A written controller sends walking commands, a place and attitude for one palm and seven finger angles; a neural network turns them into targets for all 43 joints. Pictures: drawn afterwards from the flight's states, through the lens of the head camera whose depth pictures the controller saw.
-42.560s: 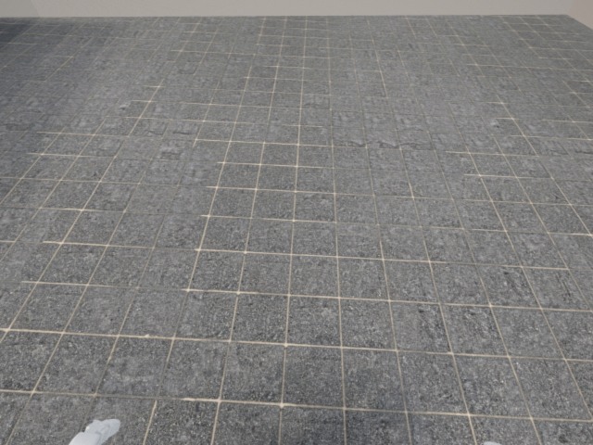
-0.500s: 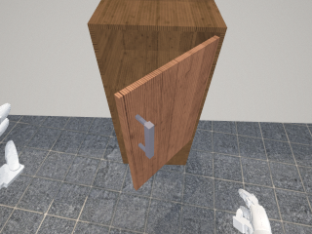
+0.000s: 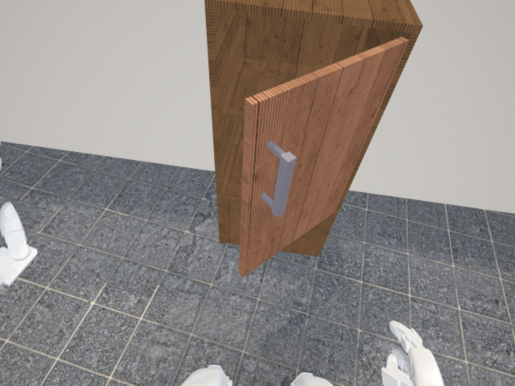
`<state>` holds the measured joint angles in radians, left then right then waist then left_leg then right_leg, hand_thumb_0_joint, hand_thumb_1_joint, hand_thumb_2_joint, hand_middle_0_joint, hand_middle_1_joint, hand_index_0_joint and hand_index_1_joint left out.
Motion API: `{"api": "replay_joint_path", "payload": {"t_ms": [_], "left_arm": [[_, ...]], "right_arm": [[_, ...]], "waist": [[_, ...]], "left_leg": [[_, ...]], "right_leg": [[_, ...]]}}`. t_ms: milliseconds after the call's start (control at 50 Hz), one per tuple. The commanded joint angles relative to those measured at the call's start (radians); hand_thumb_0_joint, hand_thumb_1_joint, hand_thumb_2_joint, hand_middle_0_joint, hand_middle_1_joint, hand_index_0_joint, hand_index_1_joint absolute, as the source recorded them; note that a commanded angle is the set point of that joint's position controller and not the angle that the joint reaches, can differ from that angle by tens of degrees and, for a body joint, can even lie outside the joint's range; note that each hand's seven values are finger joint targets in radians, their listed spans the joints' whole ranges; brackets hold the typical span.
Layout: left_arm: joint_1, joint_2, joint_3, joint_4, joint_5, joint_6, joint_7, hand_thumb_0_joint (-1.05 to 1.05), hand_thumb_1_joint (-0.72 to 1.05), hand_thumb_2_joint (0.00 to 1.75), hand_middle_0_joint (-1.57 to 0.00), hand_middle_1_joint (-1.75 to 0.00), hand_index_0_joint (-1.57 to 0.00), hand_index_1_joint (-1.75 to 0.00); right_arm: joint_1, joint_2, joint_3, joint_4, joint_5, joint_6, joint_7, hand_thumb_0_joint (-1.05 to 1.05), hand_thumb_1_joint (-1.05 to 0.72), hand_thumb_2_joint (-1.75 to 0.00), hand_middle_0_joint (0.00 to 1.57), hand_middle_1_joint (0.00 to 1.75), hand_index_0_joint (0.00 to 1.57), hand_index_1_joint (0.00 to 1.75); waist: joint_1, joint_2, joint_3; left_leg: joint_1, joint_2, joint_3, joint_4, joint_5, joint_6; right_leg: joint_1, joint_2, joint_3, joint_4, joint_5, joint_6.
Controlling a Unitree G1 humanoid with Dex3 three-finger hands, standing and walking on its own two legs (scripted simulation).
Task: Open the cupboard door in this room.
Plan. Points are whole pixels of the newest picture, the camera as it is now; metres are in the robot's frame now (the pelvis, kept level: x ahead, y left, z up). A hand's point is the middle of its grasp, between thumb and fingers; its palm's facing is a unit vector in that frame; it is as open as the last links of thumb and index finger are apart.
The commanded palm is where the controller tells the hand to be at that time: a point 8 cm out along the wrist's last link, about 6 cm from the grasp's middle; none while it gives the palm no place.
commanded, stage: step back with the hand held close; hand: left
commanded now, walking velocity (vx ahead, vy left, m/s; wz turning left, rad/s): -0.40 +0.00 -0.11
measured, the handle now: (275, 181) +0.46 +0.00 +0.04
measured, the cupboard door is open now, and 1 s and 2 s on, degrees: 46 46 46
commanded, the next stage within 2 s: stop stepping back and stand still in 0.22 s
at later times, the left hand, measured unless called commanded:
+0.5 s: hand (57, 332) +0.13 +0.19 +0.20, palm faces +0.23 -0.82 -0.53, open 7.4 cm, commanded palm +0.09 +0.24 +0.20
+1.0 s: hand out of the picture +0.08 +0.21 +0.18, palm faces +0.39 -0.82 -0.42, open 7.4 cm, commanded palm +0.02 +0.24 +0.20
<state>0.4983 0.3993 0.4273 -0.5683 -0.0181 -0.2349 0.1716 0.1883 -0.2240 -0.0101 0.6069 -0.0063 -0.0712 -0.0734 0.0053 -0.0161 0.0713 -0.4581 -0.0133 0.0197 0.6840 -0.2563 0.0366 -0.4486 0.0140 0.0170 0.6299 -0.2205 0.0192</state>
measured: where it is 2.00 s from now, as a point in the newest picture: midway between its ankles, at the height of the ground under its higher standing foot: outside the picture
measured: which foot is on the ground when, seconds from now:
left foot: down 0.00-0.34, up 0.36-0.50, down 0.52-0.72, up 0.74-0.92, down 0.94-1.00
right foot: up 0.00-0.32, down 0.34-1.00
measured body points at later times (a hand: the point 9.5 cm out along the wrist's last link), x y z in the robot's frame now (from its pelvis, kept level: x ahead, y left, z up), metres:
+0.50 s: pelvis -0.09 -0.03 +0.01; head -0.08 -0.01 +0.46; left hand +0.12 +0.23 +0.22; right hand +0.03 -0.29 -0.06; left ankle +0.00 +0.06 -0.70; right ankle -0.23 -0.12 -0.72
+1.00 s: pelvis -0.16 -0.04 +0.02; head -0.16 -0.04 +0.47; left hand +0.05 +0.25 +0.20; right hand -0.05 -0.30 -0.08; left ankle -0.13 +0.09 -0.72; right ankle -0.18 -0.12 -0.72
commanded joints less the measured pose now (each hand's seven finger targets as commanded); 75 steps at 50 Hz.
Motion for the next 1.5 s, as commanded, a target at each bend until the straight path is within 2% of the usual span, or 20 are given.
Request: {"api": "replay_joint_path", "payload": {"t_ms": [0,60,220,260,300,340,360,400,460,500,540,580,660,700,740,820,940,980,1220,1480], "left_arm": [[-0.092,0.228,0.190,-0.227,0.012,-0.065,0.022,0.00,0.90,0.90,-0.20,-0.30,-0.20,-0.30],[0.004,0.200,0.173,-0.211,-0.017,-0.056,0.015,0.00,0.90,0.90,-0.20,-0.30,-0.20,-0.30],[-0.027,0.180,0.097,-0.250,-0.039,-0.033,0.006,0.00,0.90,0.90,-0.20,-0.30,-0.20,-0.30],[-0.014,0.196,0.113,-0.233,-0.051,-0.047,-0.007,0.00,0.90,0.90,-0.20,-0.30,-0.20,-0.30],[0.001,0.260,0.161,-0.239,-0.060,-0.068,-0.023,0.00,0.90,0.90,-0.20,-0.30,-0.20,-0.30],[0.052,0.325,0.218,-0.238,-0.065,-0.078,-0.018,0.00,0.90,0.90,-0.20,-0.30,-0.20,-0.30],[0.044,0.354,0.251,-0.217,-0.055,-0.082,-0.014,0.00,0.90,0.90,-0.20,-0.30,-0.20,-0.30],[0.100,0.288,0.220,-0.189,-0.040,-0.050,-0.020,0.00,0.90,0.90,-0.20,-0.30,-0.20,-0.30],[0.115,0.232,0.189,-0.135,-0.057,-0.014,-0.012,0.00,0.90,0.90,-0.20,-0.30,-0.20,-0.30],[0.066,0.226,0.161,-0.122,-0.059,-0.010,-0.011,0.00,0.90,0.90,-0.20,-0.30,-0.20,-0.30],[0.036,0.204,0.119,-0.051,-0.057,-0.008,-0.011,0.00,0.90,0.90,-0.20,-0.30,-0.20,-0.30],[0.000,0.225,0.123,-0.080,-0.042,-0.004,-0.007,0.00,0.90,0.90,-0.20,-0.30,-0.20,-0.30],[0.076,0.218,0.127,-0.135,-0.022,-0.012,-0.007,0.00,0.90,0.90,-0.20,-0.30,-0.20,-0.30],[0.094,0.236,0.135,-0.164,-0.022,-0.016,-0.012,0.00,0.90,0.90,-0.20,-0.30,-0.20,-0.30],[0.054,0.218,0.137,-0.135,-0.021,-0.023,-0.008,0.00,0.90,0.90,-0.20,-0.30,-0.20,-0.30],[-0.068,0.199,0.109,-0.019,-0.005,-0.044,0.002,0.00,0.90,0.90,-0.20,-0.30,-0.20,-0.30],[-0.046,0.161,0.063,-0.047,-0.012,-0.037,0.000,0.00,0.90,0.90,-0.20,-0.30,-0.20,-0.30],[-0.033,0.184,0.082,-0.095,-0.004,-0.031,-0.006,0.00,0.90,0.90,-0.20,-0.30,-0.20,-0.30],[0.019,0.173,0.101,-0.038,-0.023,-0.012,-0.009,0.00,0.90,0.90,-0.20,-0.30,-0.20,-0.30],[-0.045,0.170,0.074,-0.125,0.008,-0.015,0.002,0.00,0.90,0.90,-0.20,-0.30,-0.20,-0.30]], "right_arm": [[-0.070,-0.095,-0.053,-0.146,-0.018,-0.096,-0.016,0.00,-0.90,-0.90,0.20,0.30,0.20,0.30],[-0.083,-0.108,-0.076,-0.138,-0.005,-0.115,0.008,0.00,-0.90,-0.90,0.20,0.30,0.20,0.30],[-0.064,-0.103,-0.043,-0.080,-0.024,-0.139,0.016,0.00,-0.90,-0.90,0.20,0.30,0.20,0.30],[-0.064,-0.096,-0.042,-0.077,-0.022,-0.126,0.023,0.00,-0.90,-0.90,0.20,0.30,0.20,0.30],[-0.071,-0.076,-0.038,-0.087,-0.019,-0.092,0.029,0.00,-0.90,-0.90,0.20,0.30,0.20,0.30],[-0.124,-0.066,-0.013,-0.127,-0.006,-0.084,0.017,0.00,-0.90,-0.90,0.20,0.30,0.20,0.30],[-0.119,-0.072,-0.008,-0.125,-0.011,-0.093,0.018,0.00,-0.90,-0.90,0.20,0.30,0.20,0.30],[-0.118,-0.068,-0.005,-0.155,0.019,-0.088,0.008,0.00,-0.90,-0.90,0.20,0.30,0.20,0.30],[-0.085,-0.089,0.002,-0.124,0.012,-0.079,-0.014,0.00,-0.90,-0.90,0.20,0.30,0.20,0.30],[-0.053,-0.129,-0.014,-0.114,0.010,-0.099,-0.021,0.00,-0.90,-0.90,0.20,0.30,0.20,0.30],[-0.013,-0.141,-0.029,-0.107,0.017,-0.129,-0.013,0.00,-0.90,-0.90,0.20,0.30,0.20,0.30],[-0.041,-0.132,-0.020,-0.098,-0.008,-0.137,-0.016,0.00,-0.90,-0.90,0.20,0.30,0.20,0.30],[-0.070,-0.117,-0.023,-0.139,0.003,-0.119,-0.010,0.00,-0.90,-0.90,0.20,0.30,0.20,0.30],[-0.070,-0.110,-0.041,-0.136,0.002,-0.099,0.001,0.00,-0.90,-0.90,0.20,0.30,0.20,0.30],[-0.041,-0.111,-0.045,-0.096,-0.001,-0.093,-0.003,0.00,-0.90,-0.90,0.20,0.30,0.20,0.30],[-0.058,-0.077,-0.013,-0.085,0.007,-0.115,-0.030,0.00,-0.90,-0.90,0.20,0.30,0.20,0.30],[-0.034,-0.128,-0.038,-0.097,0.012,-0.140,-0.027,0.00,-0.90,-0.90,0.20,0.30,0.20,0.30],[-0.031,-0.110,-0.025,-0.100,0.006,-0.136,-0.017,0.00,-0.90,-0.90,0.20,0.30,0.20,0.30],[-0.067,-0.101,-0.018,-0.130,0.001,-0.102,-0.009,0.00,-0.90,-0.90,0.20,0.30,0.20,0.30],[-0.059,-0.108,-0.011,-0.140,-0.001,-0.132,-0.021,0.00,-0.90,-0.90,0.20,0.30,0.20,0.30]], "waist": [[-0.020,0.294,-0.154],[-0.002,0.124,-0.209],[-0.009,0.326,-0.272],[0.005,0.289,-0.314],[0.004,0.112,-0.315],[0.024,-0.094,-0.235],[0.026,-0.099,-0.216],[0.016,-0.188,-0.236],[-0.034,-0.006,-0.216],[-0.028,0.165,-0.255],[-0.017,0.182,-0.201],[-0.017,0.206,-0.131],[-0.009,0.140,-0.108],[-0.003,-0.136,-0.076],[-0.024,-0.133,-0.012],[-0.020,-0.032,-0.040],[0.010,0.036,-0.167],[-0.010,0.071,-0.222],[-0.012,0.079,-0.071],[0.004,0.169,-0.126]], "left_leg": [[-0.193,0.398,-0.463,-0.584,-0.388,0.149],[0.026,0.348,-0.320,-0.452,-0.190,0.141],[0.300,0.247,-0.153,-0.546,-0.056,0.020],[0.357,0.234,-0.101,-0.477,0.103,-0.018],[0.422,0.168,-0.014,-0.237,0.241,-0.052],[0.234,0.026,0.045,0.075,-0.054,-0.071],[0.121,0.033,0.017,0.193,-0.111,-0.066],[-0.037,0.014,0.008,0.168,-0.069,-0.042],[0.222,-0.008,0.050,-0.122,0.218,-0.020],[0.423,0.110,-0.086,-0.204,0.566,0.037],[0.391,0.245,-0.313,-0.337,0.425,0.103],[0.196,0.252,-0.345,-0.447,0.130,0.101],[-0.041,0.084,-0.097,-0.351,-0.257,0.002],[0.070,-0.029,-0.023,0.139,-0.133,-0.057],[0.013,0.005,-0.065,0.384,-0.085,-0.060],[0.079,0.048,-0.007,0.018,-0.057,-0.036],[0.333,0.120,-0.063,-0.247,0.324,0.010],[0.318,0.093,-0.034,-0.222,0.451,-0.001],[0.203,0.068,-0.057,-0.317,-0.038,-0.021],[0.089,0.124,-0.152,-0.503,-0.224,0.002]], "right_leg": [[0.163,0.067,0.055,0.627,-0.243,0.001],[0.055,0.051,0.056,0.584,-0.266,0.001],[0.165,0.075,-0.089,0.006,-0.338,-0.030],[0.224,0.057,-0.094,-0.217,-0.238,-0.052],[0.159,-0.077,0.036,-0.419,-0.037,-0.099],[0.095,-0.279,0.162,-0.415,0.272,-0.132],[0.113,-0.332,0.174,-0.386,0.352,-0.155],[0.355,-0.240,0.069,-0.202,0.759,-0.105],[0.265,-0.161,-0.028,-0.120,0.624,-0.057],[0.146,-0.041,-0.073,0.021,0.267,0.013],[0.060,0.011,-0.021,0.107,-0.288,0.012],[0.155,-0.010,-0.011,0.081,-0.317,-0.004],[0.368,-0.043,-0.012,-0.235,-0.201,-0.050],[0.033,-0.297,0.374,-0.525,-0.555,-0.159],[-0.058,-0.319,0.340,-0.519,-0.413,-0.171],[0.148,-0.201,0.112,-0.362,-0.025,-0.118],[0.259,-0.079,0.077,-0.243,0.254,0.006],[0.325,-0.076,0.035,-0.190,0.440,-0.009],[0.189,-0.063,0.074,-0.385,-0.117,-0.028],[0.378,0.000,-0.026,-0.227,-0.022,-0.003]]}}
